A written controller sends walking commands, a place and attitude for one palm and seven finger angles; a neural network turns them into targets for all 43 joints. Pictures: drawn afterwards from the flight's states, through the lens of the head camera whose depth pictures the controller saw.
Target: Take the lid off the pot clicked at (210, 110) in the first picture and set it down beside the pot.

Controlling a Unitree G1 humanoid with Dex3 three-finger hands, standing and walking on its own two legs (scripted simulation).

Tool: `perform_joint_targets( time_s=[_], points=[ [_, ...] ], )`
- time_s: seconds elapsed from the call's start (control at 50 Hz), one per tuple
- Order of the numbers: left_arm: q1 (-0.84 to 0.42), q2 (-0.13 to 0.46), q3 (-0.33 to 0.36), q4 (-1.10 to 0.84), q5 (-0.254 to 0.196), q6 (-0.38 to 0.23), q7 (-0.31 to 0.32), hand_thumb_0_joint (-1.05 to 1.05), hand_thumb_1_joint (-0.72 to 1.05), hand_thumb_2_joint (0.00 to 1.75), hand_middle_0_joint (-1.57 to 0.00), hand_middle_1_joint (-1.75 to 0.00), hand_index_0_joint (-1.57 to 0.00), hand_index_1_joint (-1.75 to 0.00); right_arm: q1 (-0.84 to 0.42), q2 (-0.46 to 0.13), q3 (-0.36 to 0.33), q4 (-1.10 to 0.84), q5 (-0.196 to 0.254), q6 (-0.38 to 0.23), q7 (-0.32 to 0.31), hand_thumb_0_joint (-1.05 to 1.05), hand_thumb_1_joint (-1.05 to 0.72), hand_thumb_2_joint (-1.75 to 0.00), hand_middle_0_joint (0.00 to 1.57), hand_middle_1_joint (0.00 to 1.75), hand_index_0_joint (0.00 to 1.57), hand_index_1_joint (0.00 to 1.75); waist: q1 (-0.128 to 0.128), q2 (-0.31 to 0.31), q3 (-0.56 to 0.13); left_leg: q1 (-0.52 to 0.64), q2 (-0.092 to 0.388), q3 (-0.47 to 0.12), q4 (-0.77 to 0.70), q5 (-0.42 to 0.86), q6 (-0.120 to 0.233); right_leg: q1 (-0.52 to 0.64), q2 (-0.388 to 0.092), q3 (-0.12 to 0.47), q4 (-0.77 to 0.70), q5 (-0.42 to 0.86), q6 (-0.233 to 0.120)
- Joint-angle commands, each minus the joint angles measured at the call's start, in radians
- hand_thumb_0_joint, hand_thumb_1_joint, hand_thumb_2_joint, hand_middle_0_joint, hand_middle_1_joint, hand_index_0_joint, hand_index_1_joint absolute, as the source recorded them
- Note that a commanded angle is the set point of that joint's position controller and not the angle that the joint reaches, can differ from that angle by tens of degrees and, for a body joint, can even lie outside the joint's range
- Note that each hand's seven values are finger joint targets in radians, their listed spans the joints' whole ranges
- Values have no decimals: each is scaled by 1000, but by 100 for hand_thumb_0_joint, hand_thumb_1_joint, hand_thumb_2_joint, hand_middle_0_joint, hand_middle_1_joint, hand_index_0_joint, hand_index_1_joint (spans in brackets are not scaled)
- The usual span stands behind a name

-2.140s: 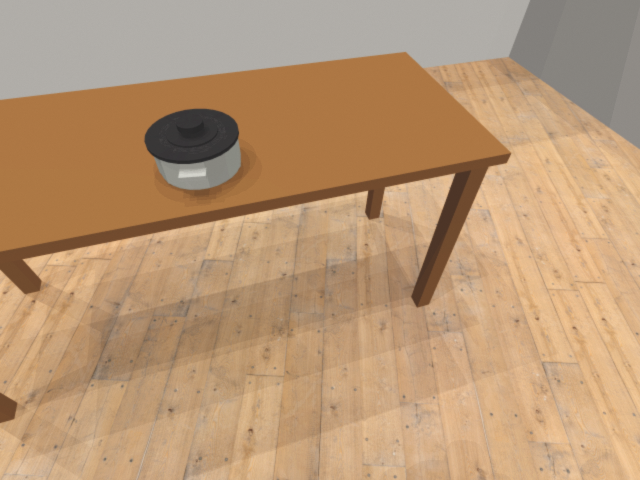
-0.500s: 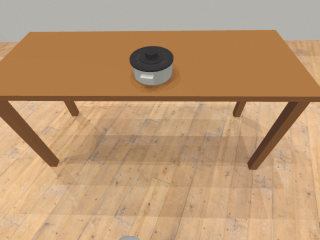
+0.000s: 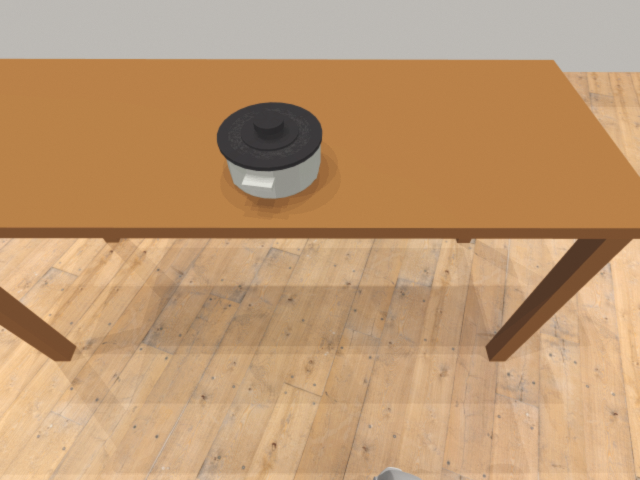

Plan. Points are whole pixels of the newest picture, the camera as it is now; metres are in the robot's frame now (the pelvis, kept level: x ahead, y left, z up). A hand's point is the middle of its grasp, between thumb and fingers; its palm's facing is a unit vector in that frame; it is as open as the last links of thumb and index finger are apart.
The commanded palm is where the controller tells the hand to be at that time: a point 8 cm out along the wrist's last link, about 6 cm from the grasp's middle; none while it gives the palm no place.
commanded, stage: take the last steps up to it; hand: left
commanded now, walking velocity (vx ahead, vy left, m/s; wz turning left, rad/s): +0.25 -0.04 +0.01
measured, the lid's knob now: (268, 122) +0.66 +0.13 +0.06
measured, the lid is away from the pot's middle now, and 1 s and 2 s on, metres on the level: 0.00 0.00 0.00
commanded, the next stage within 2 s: come to a stop and stand still in 0.22 s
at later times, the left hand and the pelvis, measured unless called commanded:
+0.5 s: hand (208, 463) +0.17 +0.18 -0.17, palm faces +0.05 -0.99 -0.14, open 7.4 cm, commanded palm none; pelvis +0.18 +0.01 +0.02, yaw -1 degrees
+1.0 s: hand (243, 423) +0.21 +0.13 -0.14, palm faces -0.05 -0.96 -0.27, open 7.4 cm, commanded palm none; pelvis +0.16 -0.06 +0.02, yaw -3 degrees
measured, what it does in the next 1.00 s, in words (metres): walks ahead: left foot, then right foot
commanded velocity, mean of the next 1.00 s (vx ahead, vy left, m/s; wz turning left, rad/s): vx -0.06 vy -0.04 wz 0.01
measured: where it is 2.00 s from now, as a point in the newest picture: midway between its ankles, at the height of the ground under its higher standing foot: outside the picture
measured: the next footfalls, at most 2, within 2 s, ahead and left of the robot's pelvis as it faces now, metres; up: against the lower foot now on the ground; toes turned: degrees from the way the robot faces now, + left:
left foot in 0.38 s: +0.20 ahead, +0.06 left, +0.00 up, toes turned +3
right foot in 0.88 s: +0.19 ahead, -0.16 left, +0.00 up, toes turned -2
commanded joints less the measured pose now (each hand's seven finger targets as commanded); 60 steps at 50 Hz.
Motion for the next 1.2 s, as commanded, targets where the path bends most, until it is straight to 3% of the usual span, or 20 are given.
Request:
perform_joint_targets(
  time_s=[0.0, 0.04, 0.12, 0.24, 0.32, 0.34, 0.36, 0.38, 0.44, 0.54, 0.62, 0.76, 0.82, 0.86, 0.88, 0.9, 0.98, 1.06, 1.12, 1.18],
  points=[
    [335, 226, 46, 60, -10, -22, 38, 0, 90, 90, -20, -30, -20, -30, -123, -83, -20, -122, 17, -24, -2, 0, -90, -90, 20, 30, 20, 30, 143, -270, -136, -603, -37, -73, 747, -83, 93, 497, -339, 663, -451, -232, -192],
    [153, 149, 26, 7, -8, -23, 53, 0, 90, 90, -20, -30, -20, -30, -133, -71, -27, -115, 9, -19, 1, 0, -90, -90, 20, 30, 20, 30, 58, -28, -82, -580, 33, -91, 743, 66, 81, 350, -295, 464, -415, -130, -197],
    [75, 78, -1, 7, 2, -35, 58, 0, 90, 90, -20, -30, -20, -30, -83, -21, -16, -91, 1, 11, 9, 0, -90, -90, 20, 30, 20, 30, -6, -100, -38, -452, 31, -15, 487, 127, 37, 204, -206, 188, -419, 172, -155],
    [120, 99, -1, 42, -4, -33, 53, 0, 90, 90, -20, -30, -20, -30, -179, -4, -11, -128, 6, -4, 22, 0, -90, -90, 20, 30, 20, 30, 31, -93, -37, -369, -24, 39, 174, 204, 35, 280, -174, 145, -386, 258, -145],
    [97, 66, -6, 53, -12, -20, 59, 0, 90, 90, -20, -30, -20, -30, -92, -28, -8, -87, 3, -19, 7, 0, -90, -90, 20, 30, 20, 30, -29, -46, -20, -129, -43, 31, -77, 357, 52, 232, -106, 95, -209, 300, -81],
    [107, 42, -14, 47, -16, -14, 60, 0, 90, 90, -20, -30, -20, -30, -32, -73, -15, -72, 2, -22, -4, 0, -90, -90, 20, 30, 20, 30, -41, 30, -69, -14, 25, -60, -107, 589, 82, 188, -44, 56, -73, 266, -37],
    [158, -7, -22, 42, -26, -7, 67, 0, 90, 90, -20, -30, -20, -30, 1, -141, -21, -73, -2, -21, -17, 0, -90, -90, 20, 30, 20, 30, -29, 199, -120, 69, 214, -262, -126, 934, 178, 95, 22, 22, 39, -17, 18],
    [174, 6, -29, 54, -27, 5, 79, 0, 90, 90, -20, -30, -20, -30, -12, -137, -10, -65, 6, -10, -31, 0, -90, -90, 20, 30, 20, 30, -21, 293, -158, 60, 292, -336, -201, 1167, 235, 109, 50, 66, 185, -377, 42],
    [126, 33, -25, 63, -20, 37, 92, 0, 90, 90, -20, -30, -20, -30, -153, -97, 1, -90, 17, 8, -52, 0, -90, -90, 20, 30, 20, 30, 18, 125, -52, -64, 267, -230, -196, 1243, 257, 89, -1, 156, 263, -366, 49],
    [101, 56, 8, 12, -8, 76, 85, 0, 90, 90, -20, -30, -20, -30, -171, -136, -37, -130, 14, 40, -53, 0, -90, -90, 20, 30, 20, 30, 6, 80, -139, 11, 252, -122, -170, 1210, 231, -14, 38, 162, 458, -280, 65],
    [66, 53, 19, -27, -6, 93, 76, 0, 90, 90, -20, -30, -20, -30, -212, -142, -48, -160, 10, 48, -45, 0, -90, -90, 20, 30, 20, 30, 12, 152, -152, -15, 214, -66, -171, 1068, 214, -38, 47, 157, 473, -219, 80],
    [34, 46, -4, -47, -7, 78, 70, 0, 90, 90, -20, -30, -20, -30, -221, -161, -56, -165, -1, 54, -23, 0, -90, -90, 20, 30, 20, 30, 4, 219, -118, -123, 212, -120, -206, 616, 197, 124, 29, 97, 95, -215, 38],
    [93, 89, -10, -14, 2, 55, 75, 0, 90, 90, -20, -30, -20, -30, -195, -126, -52, -149, 15, 59, -14, 0, -90, -90, 20, 30, 20, 30, 28, 43, -121, -193, 95, -53, -57, 353, 98, 282, 10, 109, -280, 72, 34],
    [5, 192, -16, -34, 5, 35, 77, 0, 90, 90, -20, -30, -20, -30, -151, -37, -31, -157, 23, 68, -6, 0, -90, -90, 20, 30, 20, 30, -19, -207, -64, -267, -52, 8, 64, 7, 25, 178, -245, 365, -369, 166, -92],
    [-6, 195, -11, -39, 3, 32, 75, 0, 90, 90, -20, -30, -20, -30, -189, -50, -31, -158, 18, 80, -5, 0, -90, -90, 20, 30, 20, 30, 6, -222, -67, -234, -55, -22, 124, -35, 26, 95, -241, 392, -408, 65, -131],
    [-36, 188, -12, -31, 1, 32, 77, 0, 90, 90, -20, -30, -20, -30, -188, -56, -29, -146, 14, 82, -6, 0, -90, -90, 20, 30, 20, 30, -3, -265, -33, -240, -52, -45, 151, -6, 33, 74, -214, 386, -413, 24, -138],
    [-60, 136, -26, -3, -11, 27, 72, 0, 90, 90, -20, -30, -20, -30, -91, -47, -16, -58, 15, 62, -9, 0, -90, -90, 20, 30, 20, 30, -30, -153, -34, -160, -59, -44, 33, 167, 28, 119, -129, 262, -339, 66, -94],
    [-19, 82, -36, 32, -21, 28, 71, 0, 90, 90, -20, -30, -20, -30, -82, -64, 5, -21, 12, 40, -19, 0, -90, -90, 20, 30, 20, 30, 4, -45, 31, -148, 1, -118, -178, 306, 43, 135, -38, 221, -332, -54, -21],
    [1, 85, -33, 65, -23, 28, 72, 0, 90, 90, -20, -30, -20, -30, -68, -47, 15, 13, 11, 32, -20, 0, -90, -90, 20, 30, 20, 30, 16, 72, -3, -167, 2, -118, -203, 317, 45, 216, -31, 209, -324, -18, -15],
    [17, 79, -33, 81, -23, 23, 71, 0, 90, 90, -20, -30, -20, -30, -41, -44, 14, 22, 12, 31, -21, 0, -90, -90, 20, 30, 20, 30, 16, 36, -10, -170, -7, -109, -204, 274, 42, 231, -33, 210, -346, -44, -17]
  ],
)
